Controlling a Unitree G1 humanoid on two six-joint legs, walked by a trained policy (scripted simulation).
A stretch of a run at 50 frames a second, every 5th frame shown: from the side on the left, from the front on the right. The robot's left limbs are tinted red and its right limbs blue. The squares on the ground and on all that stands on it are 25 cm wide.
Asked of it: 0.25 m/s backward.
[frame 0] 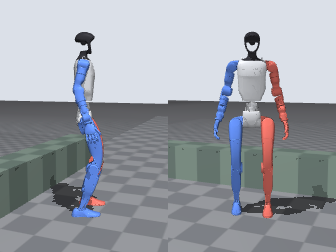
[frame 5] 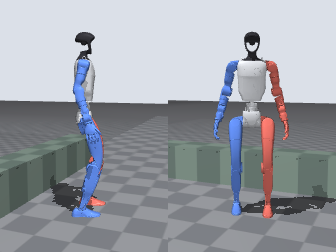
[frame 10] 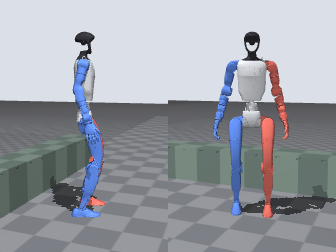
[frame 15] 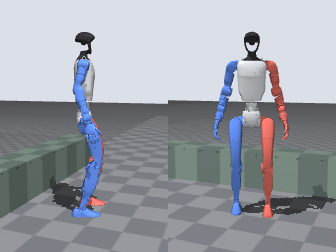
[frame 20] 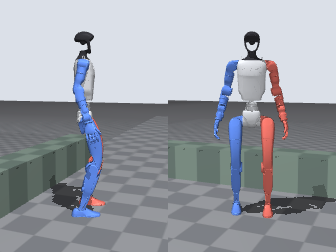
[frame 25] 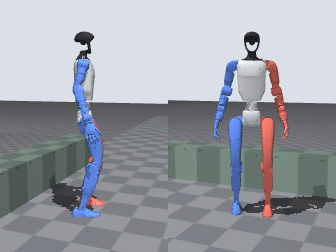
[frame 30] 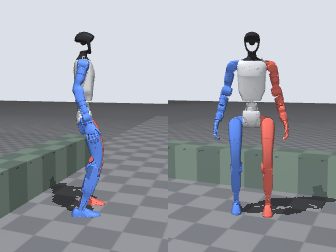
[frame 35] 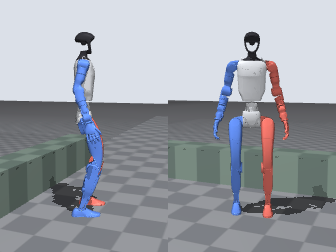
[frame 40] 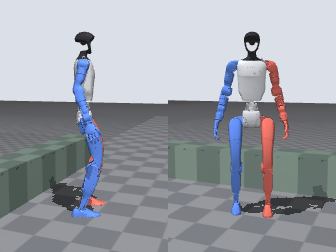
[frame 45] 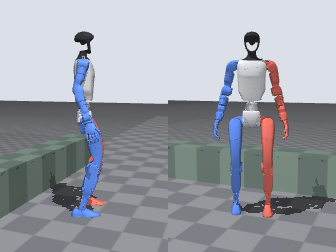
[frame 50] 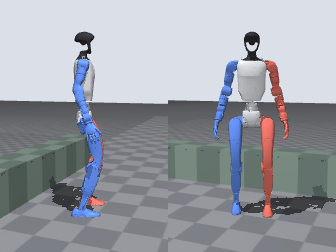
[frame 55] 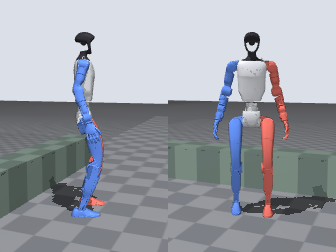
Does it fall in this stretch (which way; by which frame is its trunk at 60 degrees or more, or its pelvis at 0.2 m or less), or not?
no
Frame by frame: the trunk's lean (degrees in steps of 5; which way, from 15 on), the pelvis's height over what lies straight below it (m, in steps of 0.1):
0: 0, 0.8
5: 0, 0.8
10: 0, 0.8
15: 0, 0.8
20: 0, 0.8
25: 0, 0.8
30: 0, 0.8
35: 0, 0.8
40: 0, 0.8
45: 0, 0.8
50: 0, 0.8
55: 0, 0.8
